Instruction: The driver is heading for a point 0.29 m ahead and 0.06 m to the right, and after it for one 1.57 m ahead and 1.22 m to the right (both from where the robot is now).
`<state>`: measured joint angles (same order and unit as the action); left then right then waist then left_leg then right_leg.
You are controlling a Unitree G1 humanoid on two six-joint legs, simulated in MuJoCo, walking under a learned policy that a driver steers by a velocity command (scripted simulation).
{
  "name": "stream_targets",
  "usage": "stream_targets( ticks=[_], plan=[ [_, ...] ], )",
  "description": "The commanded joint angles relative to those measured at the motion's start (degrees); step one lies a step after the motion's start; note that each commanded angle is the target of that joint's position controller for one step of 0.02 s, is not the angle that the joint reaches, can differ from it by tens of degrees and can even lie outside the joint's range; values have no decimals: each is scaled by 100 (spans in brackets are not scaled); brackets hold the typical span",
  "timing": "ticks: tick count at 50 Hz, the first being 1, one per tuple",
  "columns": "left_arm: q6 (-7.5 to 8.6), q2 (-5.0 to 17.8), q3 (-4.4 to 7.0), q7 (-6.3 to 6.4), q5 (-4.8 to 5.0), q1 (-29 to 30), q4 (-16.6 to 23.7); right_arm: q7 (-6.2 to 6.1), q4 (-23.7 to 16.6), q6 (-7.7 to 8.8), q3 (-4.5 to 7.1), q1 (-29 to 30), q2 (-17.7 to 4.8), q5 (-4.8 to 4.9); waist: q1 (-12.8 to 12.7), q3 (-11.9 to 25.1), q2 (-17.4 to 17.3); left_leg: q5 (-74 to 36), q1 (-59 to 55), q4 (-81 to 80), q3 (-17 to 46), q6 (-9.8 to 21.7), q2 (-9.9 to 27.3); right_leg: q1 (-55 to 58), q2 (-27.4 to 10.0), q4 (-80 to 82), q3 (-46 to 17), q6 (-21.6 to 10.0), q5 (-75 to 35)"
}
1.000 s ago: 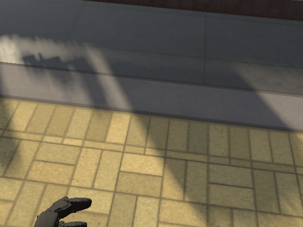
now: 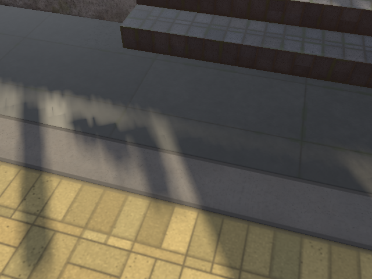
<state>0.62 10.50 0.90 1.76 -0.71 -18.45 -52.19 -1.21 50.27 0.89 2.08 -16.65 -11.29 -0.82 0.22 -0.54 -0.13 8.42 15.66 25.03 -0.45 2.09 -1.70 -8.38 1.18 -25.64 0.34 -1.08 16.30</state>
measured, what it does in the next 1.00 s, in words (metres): walks ahead, turning right: right foot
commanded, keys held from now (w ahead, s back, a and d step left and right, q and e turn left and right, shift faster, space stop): no key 0.02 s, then w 0.24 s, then e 0.74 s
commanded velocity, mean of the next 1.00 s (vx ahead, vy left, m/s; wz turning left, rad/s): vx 0.12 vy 0.00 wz -0.31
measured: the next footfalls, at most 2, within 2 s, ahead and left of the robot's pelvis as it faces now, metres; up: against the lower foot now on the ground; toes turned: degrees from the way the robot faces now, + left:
right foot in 0.72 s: +0.24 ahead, -0.09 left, +0.00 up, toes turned -16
left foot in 1.24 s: +0.25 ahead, +0.09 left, +0.00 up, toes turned -34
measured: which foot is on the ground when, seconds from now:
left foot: down 0.00-0.72, up 0.74-1.00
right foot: down 0.00-0.28, up 0.30-0.70, down 0.72-1.00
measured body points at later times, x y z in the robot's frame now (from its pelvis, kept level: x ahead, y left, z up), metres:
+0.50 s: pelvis +0.10 +0.03 +0.01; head +0.13 +0.04 +0.46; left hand +0.18 +0.27 -0.14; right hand +0.09 -0.23 -0.13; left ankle +0.07 +0.10 -0.74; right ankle +0.11 -0.09 -0.67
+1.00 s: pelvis +0.15 -0.01 +0.00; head +0.18 -0.04 +0.45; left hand +0.33 +0.22 -0.12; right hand +0.18 -0.30 -0.13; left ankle +0.22 +0.14 -0.68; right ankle +0.20 -0.08 -0.74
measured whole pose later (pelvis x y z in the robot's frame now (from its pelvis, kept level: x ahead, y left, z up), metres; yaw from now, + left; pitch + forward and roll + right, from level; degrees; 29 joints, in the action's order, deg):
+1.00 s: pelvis +0.15 -0.01 +0.00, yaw -21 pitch +1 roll +1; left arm -1.9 14.5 4.5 0.1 -0.9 -12.9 -45.6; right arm -1.7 45.9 -2.2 3.2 -9.1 -13.9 -1.7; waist -1.6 -3.0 -0.7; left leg 22.4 28.8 55.9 3.0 -1.9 1.2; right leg -19.3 6.6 -24.3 -2.3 -6.5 5.7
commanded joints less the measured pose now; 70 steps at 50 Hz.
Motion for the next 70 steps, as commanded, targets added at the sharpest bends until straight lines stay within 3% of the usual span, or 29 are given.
stream_targets(
  ticks=[1, 5, 7, 10, 13, 14, 15, 16, 17, 19, 23, 29, 35, 36, 37, 38, 40, 41, 43, 45, 50, 58, 61, 62, 63, 64, 65, 66, 70],
  plan=[
    [49, 517, 120, 23, 5, -295, 70, -31, -114, 58, 101, -109, -485, 9, -25, -158, -9, -230, -447, -426, 719, 199, 582, -496, -587, 663, -616, -241, -351],
    [18, 691, 203, -26, -25, -467, -20, 23, -17, 3, 160, -108, -580, -4, -105, -580, 219, 2342, 261, -86, 527, 374, 216, -720, -599, 929, -958, -599, 2261],
    [47, 823, 254, -37, 8, -779, -119, 93, -188, 70, 115, 287, -381, -9, -296, -907, 641, 1936, 1017, 560, 197, 333, 2, -370, -1144, 1519, -1782, -924, 2834],
    [137, 982, 353, -67, -16, -612, -173, 183, -319, 252, 128, 453, -394, -92, -217, -960, 775, 1103, 1188, 1079, -160, 336, 152, -34, -1761, 1807, -2247, -1218, 2116],
    [214, 827, 342, -117, 12, -178, -155, 208, -4, 373, 180, -434, -369, -12, 280, -765, 564, 995, -609, 117, -224, 405, -4, -799, -1203, 1134, -1320, -897, 1191],
    [253, 602, 277, -115, 17, -65, -120, 138, 202, 430, 251, -1078, -547, -30, 546, -612, 125, 969, -1771, -315, 399, 462, 341, -1556, -824, 307, -876, -664, 470],
    [300, 233, 173, -148, 71, 30, 55, 48, 300, 459, 404, -1654, -1150, -74, 714, -361, -1170, 1503, -2603, -1170, 2259, 844, 1543, -2544, 47, -1462, 36, -328, 571],
    [271, 569, 259, -104, -19, -1, 104, 34, 417, 394, 428, -2006, -1274, -91, 724, -331, -1303, 0, -2425, -1379, 3266, 1272, 2499, -2952, 248, -2695, 191, -301, 1635],
    [218, 612, 298, -88, -83, -31, 19, 15, 316, 375, 316, -1561, -940, -118, 391, -400, -448, -1295, -2027, -1084, 2599, 1320, 2414, -2798, -48, -3342, -262, -361, 1523],
    [171, 397, 269, -122, -18, -118, -75, -8, 96, 394, 219, -782, -694, -79, 30, -261, -108, -2434, -1561, -1083, 1328, 989, 1976, -2405, -298, -3460, -308, -331, 877],
    [-14, 392, 324, -216, -64, 10, 43, -134, 69, 355, 122, -643, -574, -15, -123, -7, -529, -4076, -1467, -853, 45, 705, 1522, -2332, -178, -3422, 48, -107, 70],
    [-129, 242, 210, -299, -87, 781, 518, -210, 121, 220, 133, -542, -695, -29, -20, -118, -728, -3902, -1074, -566, -659, 765, 1524, -1891, -203, -1901, 440, -133, -549],
    [-57, 539, 337, -289, -140, 285, 610, -171, 58, 94, 277, -256, -961, 0, -294, 246, -247, -3534, -877, 1400, -922, 491, 1569, -629, 96, -587, 614, -626, -523],
    [24, 954, 465, -231, -178, -111, 599, -138, 6, 82, 296, -418, -997, -13, -480, 631, 465, -2108, -270, 2704, -1087, 142, 1229, 198, -434, -33, -305, -894, -1854],
    [28, 1755, 656, -169, -120, -60, 765, -84, -331, 27, 178, -492, -457, -16, -232, 875, 1615, 2744, 1440, 4523, -1211, -216, 63, 1104, -2187, 164, -2704, -1840, -4360],
    [-52, 1715, 685, -181, 141, -436, 681, -72, -376, -90, 199, -371, -625, -89, -469, 1442, 1111, 3138, 1486, 5023, 5, -215, 12, 935, -2411, 577, -3325, -2381, -3581],
    [-182, 1166, 538, -113, 69, 346, 800, -69, -469, -110, 209, 208, -681, -32, -226, 158, 357, 2164, 1873, 4761, 182, -244, 340, -172, -1832, 988, -2492, -1972, -1532],
    [-224, 1000, 479, -84, 50, 666, 886, -80, -503, -89, 233, 333, -736, -57, -87, -19, 257, 1776, 1765, 4306, 215, -258, 438, -446, -1458, 1111, -2170, -1641, -1125],
    [-218, 928, 457, -76, 0, 813, 951, -65, -430, -170, 229, 95, -693, -153, 60, 170, 355, 1445, 1348, 3977, 165, -293, 348, -667, -1088, 1054, -1750, -1421, -1527],
    [-155, 1076, 499, -128, -19, 679, 954, -53, -454, -243, 207, 36, -597, -108, 73, 398, 278, 1414, 1244, 3680, 181, -337, 269, -596, -1002, 983, -1712, -1356, -1693],
    [-224, 1268, 575, -157, -37, 491, 1013, -60, -727, -320, 213, 552, -719, -75, -147, 280, 600, 1339, 1451, 2912, 301, -454, 195, -572, -896, 1306, -2257, -1248, 331],
    [-268, 1345, 644, -214, -86, 502, 1139, -120, -956, -184, 159, 618, -777, 51, -194, 350, 704, 1613, 688, 1650, 363, -230, -145, -570, -808, 1137, -2923, -1129, 84],
    [-325, 1303, 648, -229, 10, 735, 1153, -196, -806, -79, 132, -91, -769, 122, 191, 336, 743, 1111, -588, -95, 300, 35, -322, -1044, -505, 1045, -2930, -689, 12],
    [-314, 1163, 613, -206, 62, 771, 1200, -257, -768, -39, 184, -253, -989, 67, 237, 286, 515, 911, -1130, -875, 574, 112, 56, -1463, -153, 764, -2675, -331, 597],
    [-305, 803, 532, -172, 91, 375, 1201, -307, -906, -29, 289, -94, -1482, -20, -26, 440, -591, 1889, -1476, -1427, 1910, 371, 1433, -1915, 422, -553, -1912, -26, 1333],
    [-267, 996, 593, -129, 16, 577, 1246, -283, -1173, -37, 333, 701, -1846, -109, -36, -141, -1421, 1781, -684, -1849, 3053, 887, 2390, -2810, 1144, -1748, -641, 77, 1434],
    [-245, 1399, 677, -150, -186, 741, 1224, -236, -1136, -24, 261, 678, -1438, -126, -93, -173, -684, 828, -250, -1530, 2534, 1085, 2302, -2440, 563, -2690, -754, 159, 1191],
    [-245, 1322, 686, -210, -175, 537, 1095, -205, -1153, 3, 160, 885, -1103, -70, -286, -77, -429, 8, -136, -1278, 1882, 947, 1874, -2198, 596, -3197, -750, 150, 841],
    [-393, 1162, 612, -381, -120, 329, 979, -159, -1240, 42, 129, 765, -970, -69, -213, 158, -634, -1780, -838, -775, 670, 896, 1402, -2547, 449, -4252, -426, 354, 521]
  ],
)
Keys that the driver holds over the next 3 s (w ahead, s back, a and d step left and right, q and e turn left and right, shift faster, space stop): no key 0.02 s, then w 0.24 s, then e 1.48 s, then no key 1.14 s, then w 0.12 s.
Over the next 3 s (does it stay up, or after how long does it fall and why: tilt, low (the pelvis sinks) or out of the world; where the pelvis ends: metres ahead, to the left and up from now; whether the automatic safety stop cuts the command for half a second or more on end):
stays up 0.20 -0.01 0.00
